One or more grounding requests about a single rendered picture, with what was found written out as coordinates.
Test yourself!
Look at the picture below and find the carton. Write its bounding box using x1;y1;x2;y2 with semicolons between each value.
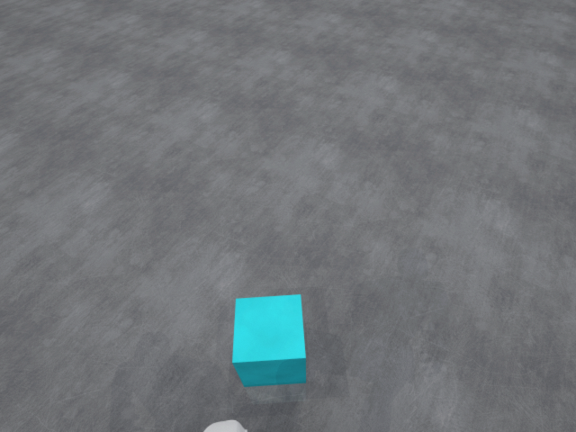
232;294;306;387

